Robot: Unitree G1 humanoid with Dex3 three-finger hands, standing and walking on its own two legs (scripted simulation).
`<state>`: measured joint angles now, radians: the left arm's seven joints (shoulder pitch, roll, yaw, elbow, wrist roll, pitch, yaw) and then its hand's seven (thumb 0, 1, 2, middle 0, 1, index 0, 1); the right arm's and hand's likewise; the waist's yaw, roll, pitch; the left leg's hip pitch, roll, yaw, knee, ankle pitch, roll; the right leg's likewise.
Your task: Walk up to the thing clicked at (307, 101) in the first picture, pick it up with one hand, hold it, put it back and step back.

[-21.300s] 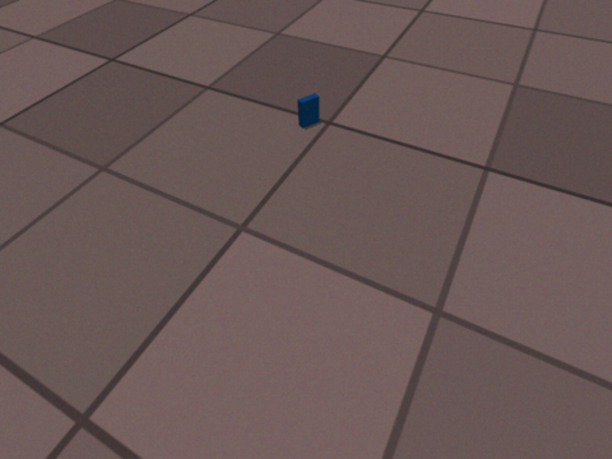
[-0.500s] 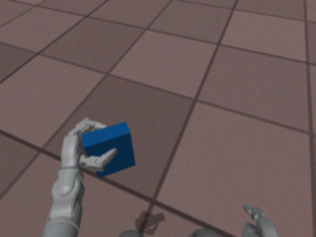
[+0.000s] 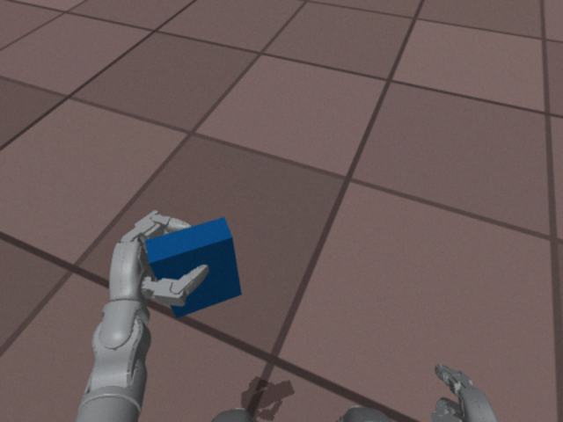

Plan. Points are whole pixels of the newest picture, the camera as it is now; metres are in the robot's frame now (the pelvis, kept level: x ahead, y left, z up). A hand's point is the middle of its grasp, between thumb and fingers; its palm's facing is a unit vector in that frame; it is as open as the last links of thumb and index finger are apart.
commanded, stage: hold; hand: left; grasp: from the side
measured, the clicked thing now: (198, 270) +0.32 +0.15 +0.00
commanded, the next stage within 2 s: crouch in 0.38 s
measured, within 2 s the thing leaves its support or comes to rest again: neither
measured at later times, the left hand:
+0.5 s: hand (175, 266) +0.31 +0.17 +0.04, palm faces +0.06 -1.00 -0.04, open 8.6 cm
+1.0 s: hand (190, 295) +0.32 +0.18 -0.09, palm faces +0.14 -0.99 -0.02, open 8.6 cm
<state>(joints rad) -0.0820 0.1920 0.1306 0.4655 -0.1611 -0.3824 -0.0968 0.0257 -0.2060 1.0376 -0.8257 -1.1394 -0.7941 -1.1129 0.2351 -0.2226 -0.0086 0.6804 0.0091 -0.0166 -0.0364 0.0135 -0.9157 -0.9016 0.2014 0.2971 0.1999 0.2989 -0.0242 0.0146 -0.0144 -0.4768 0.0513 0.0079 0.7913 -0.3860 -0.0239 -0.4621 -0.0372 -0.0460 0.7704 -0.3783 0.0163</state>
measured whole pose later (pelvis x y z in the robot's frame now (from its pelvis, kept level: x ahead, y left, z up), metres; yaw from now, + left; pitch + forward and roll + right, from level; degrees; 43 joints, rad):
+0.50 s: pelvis +0.00 +0.00 +0.00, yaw +0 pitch +4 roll -1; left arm -0.07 0.19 0.12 0.45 -0.16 -0.38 -0.08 0.03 -0.21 1.04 -0.83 -1.14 -0.80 -1.11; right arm 0.23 -0.22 -0.01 0.69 0.01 -0.03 -0.04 0.01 -0.92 -0.90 0.20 0.30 0.20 0.30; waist -0.02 0.01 -0.01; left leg -0.48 0.05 0.01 0.79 -0.38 -0.02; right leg -0.46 -0.04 -0.05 0.77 -0.38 0.02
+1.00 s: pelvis -0.03 +0.00 -0.08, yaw +0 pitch +20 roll -1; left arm -0.24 0.19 0.23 0.77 -0.15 -0.69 -0.08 0.03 -0.23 1.04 -0.86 -1.11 -0.83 -1.08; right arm 0.19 -0.24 -0.03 0.68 -0.04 -0.05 0.04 0.01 -0.90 -0.90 0.20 0.30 0.20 0.30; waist -0.06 -0.01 -0.13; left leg -1.09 0.06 -0.03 1.27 -0.53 -0.03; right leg -1.07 -0.04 -0.05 1.25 -0.53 0.01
